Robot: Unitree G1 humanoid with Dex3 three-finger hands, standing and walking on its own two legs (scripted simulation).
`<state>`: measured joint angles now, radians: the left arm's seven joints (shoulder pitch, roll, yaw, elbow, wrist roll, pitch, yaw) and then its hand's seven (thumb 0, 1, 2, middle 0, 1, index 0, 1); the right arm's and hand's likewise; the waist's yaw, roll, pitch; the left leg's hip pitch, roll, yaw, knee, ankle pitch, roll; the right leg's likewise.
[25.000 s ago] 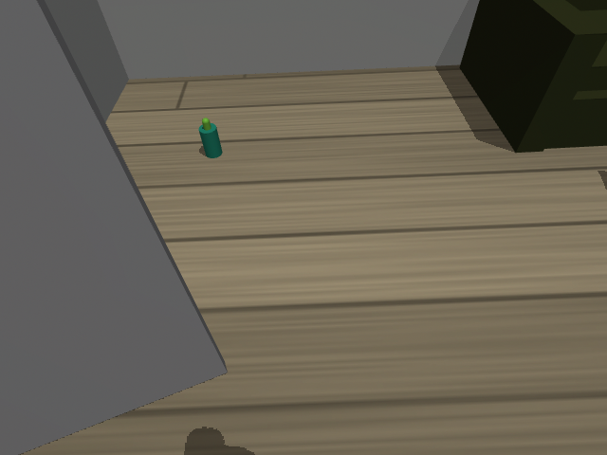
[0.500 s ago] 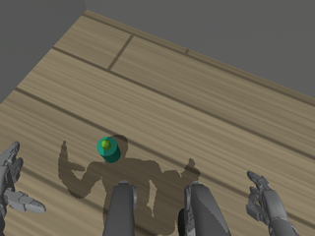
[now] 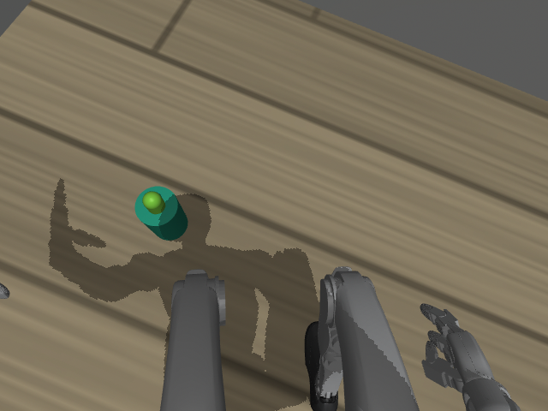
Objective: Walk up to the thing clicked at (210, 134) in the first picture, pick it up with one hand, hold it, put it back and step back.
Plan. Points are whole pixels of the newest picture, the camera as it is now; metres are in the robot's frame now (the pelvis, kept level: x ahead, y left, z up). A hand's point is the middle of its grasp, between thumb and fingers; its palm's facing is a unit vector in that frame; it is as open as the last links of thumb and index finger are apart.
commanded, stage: go down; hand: left
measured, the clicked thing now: (161, 212) +0.46 +0.25 -0.36
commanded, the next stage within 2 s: approach in 1.02 s
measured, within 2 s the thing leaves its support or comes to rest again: neither
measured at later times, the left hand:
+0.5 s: hand out of the picture +0.36 +0.41 -0.06, palm faces +0.18 -0.98 -0.10, open 17.6 cm
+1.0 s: hand out of the picture +0.37 +0.42 -0.07, palm faces +0.19 -0.98 -0.09, open 17.4 cm
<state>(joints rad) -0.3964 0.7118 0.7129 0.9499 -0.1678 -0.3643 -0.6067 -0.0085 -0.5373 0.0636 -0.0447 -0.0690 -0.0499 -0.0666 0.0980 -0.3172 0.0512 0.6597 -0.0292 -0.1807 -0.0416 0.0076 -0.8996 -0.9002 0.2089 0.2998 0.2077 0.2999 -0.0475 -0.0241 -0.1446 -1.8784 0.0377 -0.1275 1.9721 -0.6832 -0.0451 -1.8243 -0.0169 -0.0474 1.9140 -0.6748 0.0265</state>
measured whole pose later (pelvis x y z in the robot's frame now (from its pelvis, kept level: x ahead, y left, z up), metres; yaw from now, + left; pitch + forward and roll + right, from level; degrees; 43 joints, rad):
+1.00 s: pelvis -0.02 +0.01 -0.08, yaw -2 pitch +32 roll -8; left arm -0.57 0.89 0.82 1.04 -0.18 -0.36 -0.71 -0.01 -0.52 0.06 -0.04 -0.05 -0.04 -0.06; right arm 0.11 -0.35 0.11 0.67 -0.04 -0.16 -0.02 0.00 -0.91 -0.91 0.21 0.30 0.21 0.30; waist -0.08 -0.04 -0.10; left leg -2.11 0.02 -0.15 2.24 -0.69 -0.03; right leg -2.04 -0.01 -0.04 2.15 -0.68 0.04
